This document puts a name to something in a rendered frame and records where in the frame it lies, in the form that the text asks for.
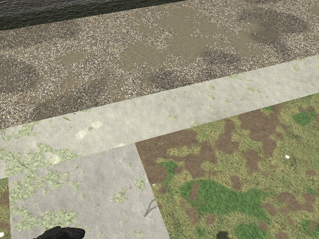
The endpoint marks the left robot hand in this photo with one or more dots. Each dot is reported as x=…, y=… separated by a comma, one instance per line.
x=63, y=233

